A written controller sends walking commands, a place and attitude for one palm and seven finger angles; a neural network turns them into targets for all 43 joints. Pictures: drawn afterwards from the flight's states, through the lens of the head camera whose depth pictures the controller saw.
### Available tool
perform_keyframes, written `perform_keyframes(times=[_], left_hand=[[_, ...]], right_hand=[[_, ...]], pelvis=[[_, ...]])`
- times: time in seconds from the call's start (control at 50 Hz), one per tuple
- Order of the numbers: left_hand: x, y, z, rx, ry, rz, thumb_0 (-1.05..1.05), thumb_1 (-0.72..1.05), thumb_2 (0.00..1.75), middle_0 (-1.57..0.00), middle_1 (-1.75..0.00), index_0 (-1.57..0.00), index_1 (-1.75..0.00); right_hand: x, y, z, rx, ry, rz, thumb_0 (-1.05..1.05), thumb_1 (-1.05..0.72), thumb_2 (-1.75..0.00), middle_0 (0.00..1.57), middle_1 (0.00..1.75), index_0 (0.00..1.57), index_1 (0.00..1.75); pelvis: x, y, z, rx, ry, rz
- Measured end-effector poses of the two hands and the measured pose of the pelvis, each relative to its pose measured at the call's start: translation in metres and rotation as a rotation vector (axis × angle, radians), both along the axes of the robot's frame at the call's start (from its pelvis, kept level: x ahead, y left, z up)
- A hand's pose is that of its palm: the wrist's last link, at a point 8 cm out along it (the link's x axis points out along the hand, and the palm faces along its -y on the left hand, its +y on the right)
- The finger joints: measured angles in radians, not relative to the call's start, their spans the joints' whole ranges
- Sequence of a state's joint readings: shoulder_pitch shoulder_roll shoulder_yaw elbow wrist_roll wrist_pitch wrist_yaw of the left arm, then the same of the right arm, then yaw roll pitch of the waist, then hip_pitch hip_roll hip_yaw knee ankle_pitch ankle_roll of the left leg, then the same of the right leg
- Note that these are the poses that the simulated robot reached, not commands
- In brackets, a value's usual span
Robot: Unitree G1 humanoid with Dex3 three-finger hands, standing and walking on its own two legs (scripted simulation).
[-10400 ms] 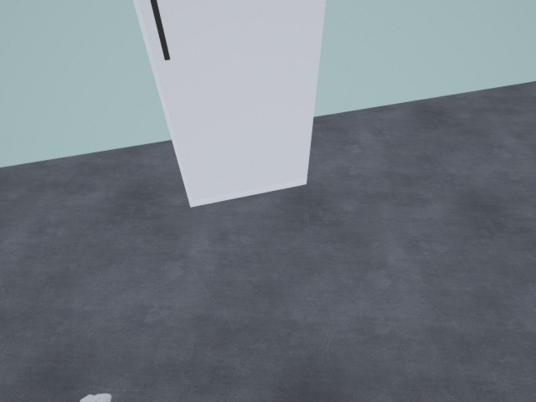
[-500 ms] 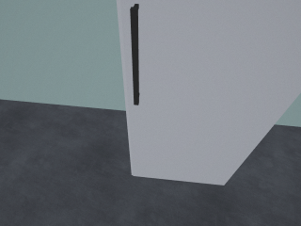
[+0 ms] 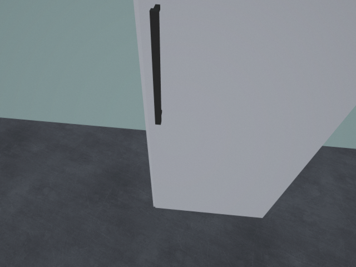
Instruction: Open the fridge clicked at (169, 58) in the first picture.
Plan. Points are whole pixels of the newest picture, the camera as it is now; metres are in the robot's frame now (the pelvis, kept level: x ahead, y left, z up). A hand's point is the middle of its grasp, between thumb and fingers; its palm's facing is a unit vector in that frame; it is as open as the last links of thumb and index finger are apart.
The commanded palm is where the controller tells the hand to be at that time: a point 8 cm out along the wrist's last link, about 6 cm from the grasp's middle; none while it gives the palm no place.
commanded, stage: look again from close up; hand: left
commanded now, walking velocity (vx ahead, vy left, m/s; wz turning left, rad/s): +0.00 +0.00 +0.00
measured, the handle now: (157, 74) +0.52 +0.09 +0.18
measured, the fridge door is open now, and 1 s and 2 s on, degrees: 0 0 0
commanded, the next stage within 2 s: raise the hand to about handle height in 1.28 s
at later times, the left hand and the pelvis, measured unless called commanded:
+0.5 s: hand out of the picture -0.02 +0.17 -0.18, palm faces +0.02 -0.98 -0.18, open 7.3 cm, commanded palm none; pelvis +0.00 +0.00 +0.00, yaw +0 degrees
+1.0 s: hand out of the picture -0.01 +0.16 -0.18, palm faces +0.02 -0.99 -0.16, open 7.3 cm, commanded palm none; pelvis +0.01 +0.00 +0.00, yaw +0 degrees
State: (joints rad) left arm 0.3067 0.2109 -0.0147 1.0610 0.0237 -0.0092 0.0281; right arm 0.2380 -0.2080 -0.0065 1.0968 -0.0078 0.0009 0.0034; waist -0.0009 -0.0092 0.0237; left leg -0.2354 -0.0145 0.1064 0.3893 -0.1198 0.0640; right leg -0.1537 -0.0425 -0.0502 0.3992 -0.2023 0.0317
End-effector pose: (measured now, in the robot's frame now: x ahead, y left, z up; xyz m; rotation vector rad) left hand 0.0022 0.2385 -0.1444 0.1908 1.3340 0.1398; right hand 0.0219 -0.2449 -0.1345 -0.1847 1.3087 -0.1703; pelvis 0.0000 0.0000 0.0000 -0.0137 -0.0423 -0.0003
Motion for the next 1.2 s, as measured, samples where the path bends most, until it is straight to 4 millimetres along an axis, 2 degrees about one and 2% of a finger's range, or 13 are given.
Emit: perform_keyframes(times=[0.16,0.48,0.64,0.9,1.2], left_hand=[[-0.002,-0.009,-0.001,-0.017,0.01,0.009,0.0,0.91,0.89,-0.2,-0.3,-0.2,-0.29],[-0.029,-0.021,-0.003,-0.038,0.087,0.044,0.0,0.91,0.89,-0.2,-0.3,-0.2,-0.29],[-0.036,-0.027,-0.003,-0.049,0.105,0.056,0.0,0.91,0.89,-0.2,-0.3,-0.2,-0.29],[-0.026,-0.031,-0.005,-0.061,0.087,0.053,0.0,0.91,0.89,-0.2,-0.3,-0.2,-0.29],[-0.012,-0.024,-0.004,-0.046,0.068,0.041,0.0,0.91,0.89,-0.2,-0.3,-0.2,-0.29]], right_hand=[[-0.005,0.009,-0.003,0.02,0.016,-0.013,0.0,-0.91,-0.9,0.2,0.3,0.2,0.3],[-0.02,0.023,-0.008,0.051,0.065,-0.037,0.0,-0.91,-0.9,0.2,0.3,0.2,0.3],[-0.024,0.025,-0.009,0.057,0.077,-0.044,0.0,-0.91,-0.9,0.2,0.3,0.2,0.3],[-0.021,0.025,-0.008,0.052,0.071,-0.049,0.0,-0.91,-0.9,0.2,0.3,0.2,0.3],[-0.016,0.024,-0.007,0.048,0.066,-0.05,0.0,-0.91,-0.9,0.2,0.3,0.2,0.3]], pelvis=[[0.001,0.0,0.0,0.001,0.004,-0.001],[0.005,0.001,0.0,0.004,0.009,-0.003],[0.006,0.0,0.0,0.004,0.012,-0.003],[0.009,-0.001,0.0,0.003,0.013,-0.006],[0.013,0.0,0.001,0.005,0.015,-0.009]])
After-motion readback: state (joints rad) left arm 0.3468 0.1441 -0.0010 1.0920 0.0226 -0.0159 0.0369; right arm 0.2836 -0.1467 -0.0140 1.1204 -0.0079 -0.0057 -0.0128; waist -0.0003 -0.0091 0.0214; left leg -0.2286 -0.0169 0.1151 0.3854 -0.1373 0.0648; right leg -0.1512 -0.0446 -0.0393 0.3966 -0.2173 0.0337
